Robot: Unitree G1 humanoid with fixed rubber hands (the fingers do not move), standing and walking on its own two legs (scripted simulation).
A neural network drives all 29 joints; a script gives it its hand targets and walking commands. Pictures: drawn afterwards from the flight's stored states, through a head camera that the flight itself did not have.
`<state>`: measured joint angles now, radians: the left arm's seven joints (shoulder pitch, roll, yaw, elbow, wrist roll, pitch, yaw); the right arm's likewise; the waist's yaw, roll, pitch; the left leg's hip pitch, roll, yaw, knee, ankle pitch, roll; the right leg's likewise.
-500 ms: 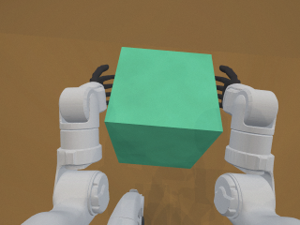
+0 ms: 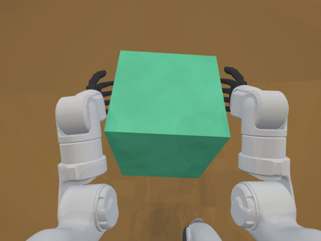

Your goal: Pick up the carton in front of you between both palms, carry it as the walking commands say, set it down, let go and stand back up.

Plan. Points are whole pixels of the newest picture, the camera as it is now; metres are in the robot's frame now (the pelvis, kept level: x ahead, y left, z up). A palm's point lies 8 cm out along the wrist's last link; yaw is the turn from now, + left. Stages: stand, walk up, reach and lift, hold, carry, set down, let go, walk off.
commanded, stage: carry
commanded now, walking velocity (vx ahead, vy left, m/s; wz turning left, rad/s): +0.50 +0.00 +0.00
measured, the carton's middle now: (164, 121) +0.39 -0.02 +0.09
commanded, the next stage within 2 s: none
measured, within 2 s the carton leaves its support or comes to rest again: neither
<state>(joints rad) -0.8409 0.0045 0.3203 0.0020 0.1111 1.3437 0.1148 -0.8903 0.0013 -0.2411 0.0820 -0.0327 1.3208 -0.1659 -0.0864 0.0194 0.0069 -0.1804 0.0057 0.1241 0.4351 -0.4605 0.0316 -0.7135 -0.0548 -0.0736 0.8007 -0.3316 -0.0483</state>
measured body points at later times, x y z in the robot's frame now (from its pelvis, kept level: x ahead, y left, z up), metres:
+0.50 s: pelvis +0.33 +0.00 +0.03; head +0.35 +0.00 +0.48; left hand +0.72 +0.16 +0.19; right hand +0.72 -0.14 +0.19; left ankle +0.43 +0.09 -0.67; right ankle +0.19 -0.11 -0.66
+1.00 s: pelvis +0.63 -0.03 +0.08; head +0.66 -0.04 +0.53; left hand +1.00 +0.16 +0.23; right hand +1.03 -0.14 +0.23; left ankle +0.58 +0.08 -0.53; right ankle +0.67 -0.11 -0.64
